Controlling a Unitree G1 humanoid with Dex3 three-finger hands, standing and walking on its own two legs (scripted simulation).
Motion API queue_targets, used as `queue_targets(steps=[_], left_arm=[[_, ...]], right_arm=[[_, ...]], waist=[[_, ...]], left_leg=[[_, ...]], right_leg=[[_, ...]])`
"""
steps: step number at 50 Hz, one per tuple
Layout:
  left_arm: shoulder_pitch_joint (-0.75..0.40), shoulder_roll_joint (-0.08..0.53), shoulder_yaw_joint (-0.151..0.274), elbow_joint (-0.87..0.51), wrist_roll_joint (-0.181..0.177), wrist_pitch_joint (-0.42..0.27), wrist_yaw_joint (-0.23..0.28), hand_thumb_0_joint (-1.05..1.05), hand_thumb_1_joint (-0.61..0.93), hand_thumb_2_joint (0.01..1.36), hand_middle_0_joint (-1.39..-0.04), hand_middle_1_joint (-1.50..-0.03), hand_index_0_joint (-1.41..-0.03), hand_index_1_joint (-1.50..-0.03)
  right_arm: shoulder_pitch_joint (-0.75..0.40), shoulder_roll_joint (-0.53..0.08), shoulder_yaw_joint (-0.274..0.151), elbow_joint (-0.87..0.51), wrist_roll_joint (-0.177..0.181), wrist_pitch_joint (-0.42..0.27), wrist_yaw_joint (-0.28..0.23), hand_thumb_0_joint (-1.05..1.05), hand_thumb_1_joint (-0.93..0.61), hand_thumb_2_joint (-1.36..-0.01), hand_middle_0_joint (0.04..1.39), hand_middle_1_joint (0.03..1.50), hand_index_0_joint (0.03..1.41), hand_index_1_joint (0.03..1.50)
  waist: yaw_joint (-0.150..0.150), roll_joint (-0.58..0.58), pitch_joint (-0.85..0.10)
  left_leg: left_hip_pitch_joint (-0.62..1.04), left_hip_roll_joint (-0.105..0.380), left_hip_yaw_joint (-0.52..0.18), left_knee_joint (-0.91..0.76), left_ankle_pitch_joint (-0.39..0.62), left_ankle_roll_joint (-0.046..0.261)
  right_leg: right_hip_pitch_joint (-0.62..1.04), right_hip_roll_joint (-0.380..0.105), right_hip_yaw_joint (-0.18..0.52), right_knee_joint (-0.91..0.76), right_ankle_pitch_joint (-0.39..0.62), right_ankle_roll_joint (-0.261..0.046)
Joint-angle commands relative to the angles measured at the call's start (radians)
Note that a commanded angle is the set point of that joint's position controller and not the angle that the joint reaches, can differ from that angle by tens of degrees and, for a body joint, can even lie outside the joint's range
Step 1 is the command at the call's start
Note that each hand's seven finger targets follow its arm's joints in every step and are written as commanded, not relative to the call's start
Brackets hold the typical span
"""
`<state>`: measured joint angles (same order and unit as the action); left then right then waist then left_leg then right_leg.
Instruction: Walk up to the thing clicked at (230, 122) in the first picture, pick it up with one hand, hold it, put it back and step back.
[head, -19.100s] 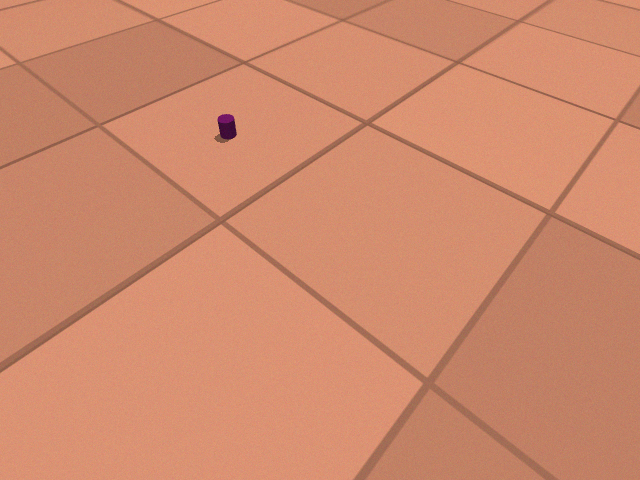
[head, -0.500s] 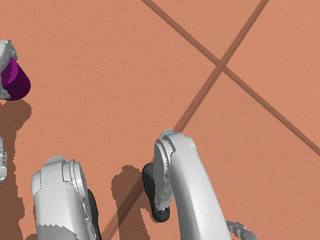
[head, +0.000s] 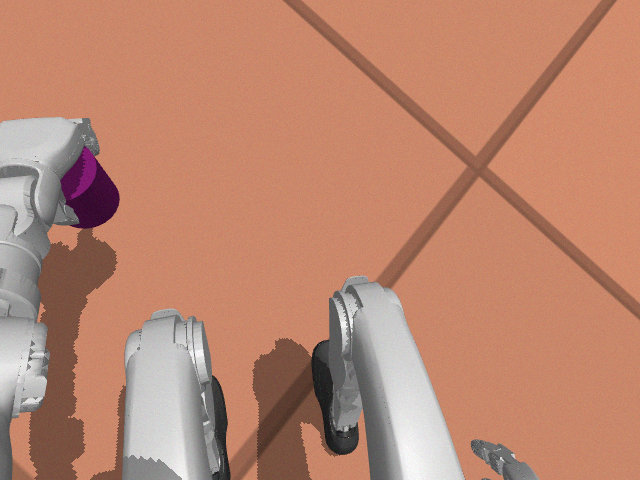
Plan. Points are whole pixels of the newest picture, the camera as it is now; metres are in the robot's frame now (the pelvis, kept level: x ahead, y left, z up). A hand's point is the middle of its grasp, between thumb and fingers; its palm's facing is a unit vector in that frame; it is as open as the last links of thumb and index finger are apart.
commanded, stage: lift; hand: left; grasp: from above
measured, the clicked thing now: (74, 174) +0.52 +0.25 -0.17
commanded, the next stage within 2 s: hold in 1.28 s
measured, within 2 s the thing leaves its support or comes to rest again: neither
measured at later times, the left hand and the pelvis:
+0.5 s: hand out of the picture +0.42 +0.25 +0.05, palm faces -0.45 -0.08 -0.89, open 11.1 cm; pelvis +0.01 +0.00 +0.14, yaw +2 degrees
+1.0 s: hand out of the picture +0.38 +0.23 +0.20, palm faces -0.46 -0.09 -0.88, open 11.1 cm; pelvis +0.05 +0.00 +0.29, yaw +3 degrees
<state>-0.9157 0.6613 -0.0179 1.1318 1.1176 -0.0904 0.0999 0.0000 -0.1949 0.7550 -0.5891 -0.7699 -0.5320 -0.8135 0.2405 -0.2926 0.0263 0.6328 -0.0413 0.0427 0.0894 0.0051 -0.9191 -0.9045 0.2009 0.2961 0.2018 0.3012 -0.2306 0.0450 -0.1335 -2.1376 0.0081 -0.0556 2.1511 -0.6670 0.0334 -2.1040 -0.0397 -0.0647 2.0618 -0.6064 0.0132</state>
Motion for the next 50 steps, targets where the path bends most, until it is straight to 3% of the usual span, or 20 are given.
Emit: queue_targets(steps=[1, 2, 3, 4, 6, 8, 10, 12, 15, 17, 20, 21, 26, 28, 33, 34, 44, 46, 49, 50], left_arm=[[-0.359, 0.247, 0.053, -0.256, -0.039, 0.009, 0.04, 0.0, 0.526, 1.075, -0.93, -0.95, -0.923, -0.958], [-0.34, 0.236, 0.052, -0.264, -0.048, 0.013, 0.037, 0.0, 0.537, 1.094, -0.945, -0.944, -0.933, -0.958], [-0.381, 0.243, 0.05, -0.342, -0.059, 0.011, 0.038, 0.0, 0.544, 1.085, -0.939, -0.953, -0.933, -0.961], [-0.308, 0.235, 0.05, -0.276, -0.056, 0.02, 0.033, 0.0, 0.54, 1.09, -0.941, -0.951, -0.932, -0.961], [-0.29, 0.205, 0.037, -0.302, -0.073, 0.025, 0.025, 0.0, 0.517, 1.034, -0.915, -0.929, -0.914, -0.931], [-0.294, 0.203, 0.032, -0.359, -0.078, 0.026, 0.022, 0.0, 0.512, 1.036, -0.908, -0.93, -0.906, -0.932], [-0.227, 0.17, 0.025, -0.343, -0.083, 0.033, 0.019, 0.0, 0.533, 1.036, -0.908, -0.947, -0.913, -0.942], [-0.233, 0.193, 0.037, -0.377, -0.082, 0.038, 0.023, 0.0, 0.518, 1.031, -0.909, -0.927, -0.908, -0.928], [-0.156, 0.155, 0.023, -0.376, -0.092, 0.05, 0.029, 0.0, 0.52, 1.076, -0.93, -0.926, -0.917, -0.941], [-0.125, 0.145, 0.018, -0.413, -0.094, 0.058, 0.03, 0.0, 0.499, 1.058, -0.91, -0.924, -0.901, -0.936], [-0.082, 0.162, 0.037, -0.446, -0.104, 0.075, 0.036, 0.0, 0.483, 1.079, -0.912, -0.912, -0.893, -0.933], [-0.068, 0.118, 0.013, -0.44, -0.11, 0.079, 0.034, 0.0, 0.488, 1.084, -0.91, -0.921, -0.893, -0.94], [0.036, 0.095, 0.002, -0.458, -0.113, 0.091, 0.04, 0.0, 0.473, 1.08, -0.915, -0.899, -0.888, -0.928], [0.055, 0.055, -0.021, -0.482, -0.128, 0.094, 0.042, 0.0, 0.473, 1.093, -0.91, -0.918, -0.885, -0.946], [0.109, -0.006, -0.067, -0.437, -0.14, 0.091, 0.051, 0.0, 0.453, 1.06, -0.905, -0.899, -0.876, -0.931], [0.117, 0.0, -0.063, -0.438, -0.139, 0.088, 0.058, 0.0, 0.448, 1.032, -0.892, -0.895, -0.87, -0.919], [0.128, -0.061, -0.099, -0.396, -0.112, 0.086, 0.111, 0.0, 0.431, 1.027, -0.882, -0.894, -0.855, -0.923], [0.135, -0.037, -0.081, -0.391, -0.111, 0.094, 0.121, 0.0, 0.44, 1.04, -0.89, -0.899, -0.862, -0.928], [0.164, -0.062, -0.091, -0.39, -0.115, 0.106, 0.124, 0.0, 0.461, 1.055, -0.907, -0.903, -0.88, -0.932], [0.169, -0.045, -0.079, -0.393, -0.114, 0.11, 0.126, 0.0, 0.474, 1.052, -0.908, -0.908, -0.885, -0.933]], right_arm=[[0.198, -0.22, -0.089, -0.027, 0.009, -0.003, -0.025, 0.0, -0.915, -0.91, 0.2, 0.3, 0.199, 0.3], [0.192, -0.219, -0.09, -0.028, 0.012, -0.003, -0.027, 0.0, -0.914, -0.91, 0.2, 0.3, 0.199, 0.3], [0.186, -0.212, -0.094, -0.035, 0.015, -0.001, -0.031, 0.0, -0.913, -0.909, 0.2, 0.3, 0.199, 0.3], [0.184, -0.211, -0.092, -0.031, 0.017, -0.001, -0.034, 0.0, -0.914, -0.91, 0.2, 0.3, 0.199, 0.3], [0.176, -0.203, -0.093, -0.028, 0.022, 0.002, -0.041, 0.0, -0.913, -0.909, 0.2, 0.3, 0.199, 0.3], [0.163, -0.194, -0.098, -0.039, 0.025, 0.004, -0.049, 0.0, -0.912, -0.908, 0.2, 0.3, 0.199, 0.3], [0.16, -0.187, -0.097, -0.031, 0.028, 0.005, -0.054, 0.0, -0.91, -0.907, 0.2, 0.3, 0.2, 0.3], [0.147, -0.185, -0.102, -0.033, 0.034, 0.007, -0.063, 0.0, -0.909, -0.907, 0.2, 0.3, 0.2, 0.3], [0.129, -0.164, -0.099, -0.033, 0.04, 0.01, -0.074, 0.0, -0.909, -0.906, 0.2, 0.3, 0.199, 0.3], [0.118, -0.154, -0.101, -0.035, 0.048, 0.009, -0.083, 0.0, -0.908, -0.906, 0.2, 0.3, 0.199, 0.3], [0.097, -0.153, -0.106, -0.035, 0.057, 0.012, -0.097, 0.0, -0.907, -0.905, 0.2, 0.3, 0.2, 0.3], [0.088, -0.145, -0.104, -0.034, 0.059, 0.012, -0.103, 0.0, -0.905, -0.904, 0.2, 0.3, 0.199, 0.3], [0.07, -0.126, -0.101, -0.017, 0.074, -0.002, -0.13, 0.0, -0.907, -0.905, 0.2, 0.3, 0.199, 0.3], [0.065, -0.118, -0.101, -0.012, 0.079, -0.009, -0.142, 0.0, -0.907, -0.905, 0.2, 0.3, 0.199, 0.3], [0.058, -0.103, -0.095, 0.012, 0.085, -0.04, -0.165, 0.0, -0.91, -0.908, 0.199, 0.3, 0.199, 0.3], [0.054, -0.104, -0.099, 0.013, 0.085, -0.045, -0.166, 0.0, -0.91, -0.907, 0.2, 0.3, 0.199, 0.3], [0.062, -0.102, -0.101, 0.032, 0.076, -0.077, -0.163, 0.0, -0.91, -0.908, 0.199, 0.3, 0.199, 0.3], [0.062, -0.104, -0.104, 0.032, 0.076, -0.077, -0.161, 0.0, -0.909, -0.908, 0.2, 0.3, 0.199, 0.3], [0.064, -0.103, -0.107, 0.03, 0.076, -0.074, -0.157, 0.0, -0.908, -0.907, 0.2, 0.3, 0.199, 0.3], [0.066, -0.109, -0.11, 0.024, 0.075, -0.071, -0.156, 0.0, -0.908, -0.906, 0.2, 0.3, 0.199, 0.3]], waist=[[0.009, 0.251, -0.759], [0.013, 0.241, -0.742], [0.018, 0.252, -0.79], [0.022, 0.223, -0.748], [0.024, 0.192, -0.731], [0.036, 0.21, -0.774], [0.044, 0.19, -0.727], [0.055, 0.193, -0.74], [0.056, 0.146, -0.686], [0.071, 0.148, -0.705], [0.092, 0.144, -0.689], [0.085, 0.145, -0.657], [0.107, 0.115, -0.577], [0.108, 0.101, -0.558], [0.098, 0.068, -0.395], [0.109, 0.058, -0.385], [0.136, 0.069, -0.324], [0.146, 0.053, -0.319], [0.151, 0.034, -0.33], [0.154, 0.026, -0.335]], left_leg=[[0.609, -0.02, 0.001, -0.341, 0.143, -0.002], [0.611, -0.02, -0.002, -0.355, 0.145, -0.001], [0.633, -0.02, 0.01, -0.362, 0.156, 0.001], [0.625, -0.022, 0.005, -0.376, 0.154, 0.001], [0.649, -0.021, 0.004, -0.405, 0.166, 0.002], [0.695, -0.02, 0.017, -0.426, 0.193, 0.001], [0.729, -0.017, 0.004, -0.461, 0.212, 0.001], [0.78, -0.016, 0.004, -0.494, 0.219, 0.0], [0.798, -0.017, 0.02, -0.543, 0.206, 0.004], [0.852, -0.02, 0.026, -0.592, 0.216, 0.002], [0.951, -0.013, 0.006, -0.681, 0.197, -0.003], [0.972, -0.009, -0.008, -0.72, 0.172, -0.008], [1.079, -0.006, -0.006, -0.831, 0.18, -0.012], [1.128, -0.003, -0.008, -0.878, 0.186, -0.012], [1.202, 0.0, -0.01, -1.008, 0.145, -0.016], [1.217, 0.0, -0.009, -1.029, 0.147, -0.015], [1.438, -0.002, 0.01, -1.212, 0.277, -0.025], [1.465, -0.006, 0.021, -1.236, 0.311, -0.025], [1.518, -0.01, 0.033, -1.261, 0.398, -0.023], [1.545, -0.01, 0.036, -1.275, 0.418, -0.024]], right_leg=[[0.445, 0.045, -0.026, -0.258, 0.149, -0.052], [0.449, 0.043, -0.025, -0.271, 0.154, -0.05], [0.492, 0.045, -0.019, -0.288, 0.163, -0.051], [0.503, 0.046, -0.02, -0.3, 0.159, -0.048], [0.533, 0.044, -0.016, -0.333, 0.169, -0.046], [0.584, 0.05, -0.009, -0.358, 0.184, -0.047], [0.589, 0.045, -0.01, -0.388, 0.198, -0.044], [0.627, 0.048, -0.006, -0.422, 0.2, -0.044], [0.706, 0.049, 0.005, -0.501, 0.193, -0.038], [0.773, 0.052, 0.01, -0.548, 0.196, -0.038], [0.83, 0.052, 0.01, -0.609, 0.182, -0.037], [0.832, 0.055, 0.007, -0.625, 0.167, -0.036], [0.941, 0.061, 0.017, -0.741, 0.164, -0.038], [0.99, 0.062, 0.024, -0.792, 0.175, -0.036], [1.073, 0.068, 0.036, -0.928, 0.147, -0.032], [1.099, 0.067, 0.04, -0.952, 0.147, -0.032], [1.291, 0.073, 0.041, -1.122, 0.254, -0.035], [1.346, 0.073, 0.044, -1.16, 0.275, -0.034], [1.414, 0.071, 0.048, -1.195, 0.351, -0.033], [1.438, 0.068, 0.046, -1.209, 0.365, -0.033]])
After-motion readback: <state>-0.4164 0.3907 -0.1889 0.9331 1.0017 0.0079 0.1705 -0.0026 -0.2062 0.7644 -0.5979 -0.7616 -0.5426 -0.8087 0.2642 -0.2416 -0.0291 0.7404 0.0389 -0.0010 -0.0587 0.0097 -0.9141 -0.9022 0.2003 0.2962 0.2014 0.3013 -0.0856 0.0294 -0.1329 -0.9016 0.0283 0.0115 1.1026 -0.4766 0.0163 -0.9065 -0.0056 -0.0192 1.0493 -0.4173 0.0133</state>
